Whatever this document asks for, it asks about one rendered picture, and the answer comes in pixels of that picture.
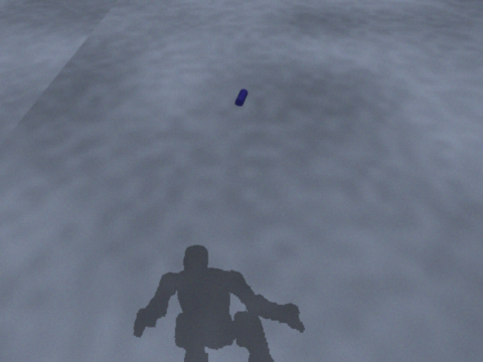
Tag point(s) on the can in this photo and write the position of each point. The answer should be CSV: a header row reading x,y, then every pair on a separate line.
x,y
241,97

